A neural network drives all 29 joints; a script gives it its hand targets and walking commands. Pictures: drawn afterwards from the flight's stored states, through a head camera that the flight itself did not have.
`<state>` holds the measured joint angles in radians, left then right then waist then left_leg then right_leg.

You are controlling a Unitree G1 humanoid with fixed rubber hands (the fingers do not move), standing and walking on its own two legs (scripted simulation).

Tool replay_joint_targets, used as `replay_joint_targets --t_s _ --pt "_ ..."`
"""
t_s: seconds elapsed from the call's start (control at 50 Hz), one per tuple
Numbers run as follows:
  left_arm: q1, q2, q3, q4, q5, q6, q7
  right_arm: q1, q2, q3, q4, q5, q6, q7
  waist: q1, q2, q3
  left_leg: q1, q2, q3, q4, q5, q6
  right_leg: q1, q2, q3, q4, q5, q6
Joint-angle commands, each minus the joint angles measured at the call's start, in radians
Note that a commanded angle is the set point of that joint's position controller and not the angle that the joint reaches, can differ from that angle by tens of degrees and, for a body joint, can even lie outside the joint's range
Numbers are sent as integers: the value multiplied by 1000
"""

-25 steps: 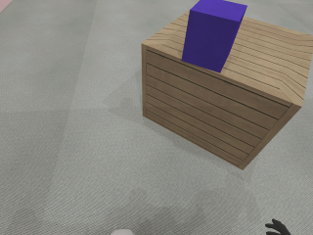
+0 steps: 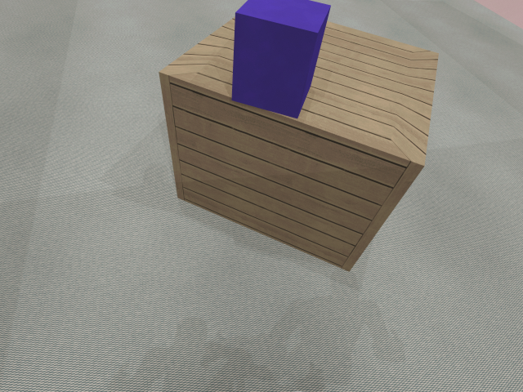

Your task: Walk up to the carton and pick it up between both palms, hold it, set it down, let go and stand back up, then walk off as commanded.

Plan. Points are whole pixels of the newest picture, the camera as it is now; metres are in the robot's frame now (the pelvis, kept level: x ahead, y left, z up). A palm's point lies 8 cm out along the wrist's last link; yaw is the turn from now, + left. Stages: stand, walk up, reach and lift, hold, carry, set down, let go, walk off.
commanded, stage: walk up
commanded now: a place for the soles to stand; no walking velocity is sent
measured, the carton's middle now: (279, 55) +0.99 +0.01 +0.03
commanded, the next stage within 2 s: none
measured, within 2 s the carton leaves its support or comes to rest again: neither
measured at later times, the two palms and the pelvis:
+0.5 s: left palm out of the picture +0.12 +0.26 -0.12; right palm out of the picture +0.11 -0.38 -0.08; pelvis +0.03 -0.04 -0.01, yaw -10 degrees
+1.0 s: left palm out of the picture +0.07 +0.30 -0.11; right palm out of the picture +0.05 -0.34 -0.04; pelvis +0.00 +0.00 +0.02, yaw -14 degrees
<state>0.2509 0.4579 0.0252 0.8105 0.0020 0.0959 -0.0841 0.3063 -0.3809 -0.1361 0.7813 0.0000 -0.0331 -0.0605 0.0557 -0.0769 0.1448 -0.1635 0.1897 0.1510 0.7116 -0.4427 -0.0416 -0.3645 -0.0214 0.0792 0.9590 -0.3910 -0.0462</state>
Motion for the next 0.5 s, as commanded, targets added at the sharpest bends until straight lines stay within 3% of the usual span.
replay_joint_targets --t_s 0.0,0.02,0.04,0.06,0.08,0.1,0.12,0.14,0.16,0.18,0.2,0.22,0.24,0.3,0.32,0.36,0.38,0.4,0.42,0.44,0.46,0.48 --pt "294 248 138 6 35 -69 19 -182 -276 -50 -124 -19 -4 10 122 4 -115 -278 -28 1 420 344 129 277 29 50 -448 223 -38" --pt "264 338 158 -27 43 -72 35 -152 -169 -5 -148 -5 7 6 105 -271 -65 -516 -179 -37 581 -233 95 290 -110 432 -564 315 -100" --pt "155 358 139 -90 31 -73 40 -99 -182 4 -142 15 12 -7 17 -233 -71 -533 -180 -104 660 -223 69 219 -178 606 -639 443 -205" --pt "90 342 133 -108 15 -65 42 -124 -205 -2 -135 11 7 -12 1 -176 -57 -514 -150 -147 715 -202 65 136 -197 650 -684 456 -244" --pt "51 322 126 -101 12 -69 49 -132 -248 -10 -123 12 -3 -9 -10 -150 -19 -511 -131 -170 686 -155 62 109 -165 643 -697 305 -216" --pt "30 300 124 -100 16 -70 59 -141 -254 -10 -111 17 -6 -4 -21 -65 -23 -472 -102 -189 632 -94 70 89 -126 534 -618 267 -190" --pt "34 263 122 -71 13 -77 65 -108 -252 -7 -94 14 -10 8 -35 4 2 -477 -86 -180 562 -37 85 100 -101 451 -550 359 -153" --pt "69 253 118 -73 11 -90 75 -97 -226 2 -98 18 -7 18 -33 30 -57 -460 -81 -167 526 -30 85 128 -121 442 -504 464 -169" --pt "65 226 101 -74 10 -98 79 -108 -220 0 -89 12 -10 25 -35 36 -117 -445 -84 -195 478 -22 84 187 -100 403 -462 459 -180" --pt "84 227 107 -74 14 -105 89 -102 -210 2 -86 8 -3 29 -25 -5 -140 -468 -99 -185 444 -20 84 239 -114 427 -445 475 -162" --pt "119 210 92 -75 8 -107 96 -158 -214 5 -97 10 -5 28 2 -1 -168 -502 -95 -202 405 -5 84 294 -124 462 -442 524 -177" --pt "127 224 94 -61 2 -112 104 -163 -219 11 -95 7 0 28 2 2 -131 -493 -89 -209 379 -3 87 248 -148 467 -416 606 -177" --pt "116 207 83 -76 8 -114 105 -194 -223 7 -102 3 7 23 7 8 -116 -488 -116 -201 367 -18 74 238 -131 475 -427 631 -165" --pt "161 213 88 -65 -1 -123 126 -205 -239 2 -111 4 21 17 11 44 -180 -489 -126 -248 365 5 78 284 -168 561 -399 817 -125" --pt "138 220 92 -76 5 -120 125 -197 -246 -5 -110 12 17 14 6 75 -181 -465 -129 -250 355 -1 85 297 -157 539 -380 831 -122" --pt "131 231 89 -70 4 -125 134 -212 -239 0 -108 12 21 12 7 51 -188 -465 -141 -266 324 -28 95 307 -175 597 -368 871 -114" --pt "131 227 85 -67 8 -128 137 -225 -224 -6 -115 9 24 12 -1 55 -160 -450 -137 -272 290 -34 98 285 -172 589 -344 849 -120" --pt "115 220 88 -71 6 -124 137 -240 -224 -4 -118 15 23 15 6 58 -155 -441 -147 -256 278 -30 93 264 -135 553 -358 841 -90" --pt "101 211 83 -73 9 -124 140 -228 -234 -6 -116 14 21 19 -7 39 -177 -453 -147 -264 248 -21 98 308 -127 546 -346 814 -79" --pt "67 214 85 -87 13 -128 137 -195 -220 -3 -99 16 19 18 -25 3 -205 -393 -163 -255 220 -22 101 280 -145 538 -328 802 -115" --pt "51 207 83 -94 13 -127 132 -197 -223 -4 -105 15 13 16 -15 -10 -212 -329 -166 -248 136 8 103 233 -108 495 -294 792 -119" --pt "32 210 72 -77 12 -127 134 -200 -197 -11 -105 3 14 23 -44 5 -207 -261 -186 -218 105 69 103 152 -101 473 -282 791 -136"
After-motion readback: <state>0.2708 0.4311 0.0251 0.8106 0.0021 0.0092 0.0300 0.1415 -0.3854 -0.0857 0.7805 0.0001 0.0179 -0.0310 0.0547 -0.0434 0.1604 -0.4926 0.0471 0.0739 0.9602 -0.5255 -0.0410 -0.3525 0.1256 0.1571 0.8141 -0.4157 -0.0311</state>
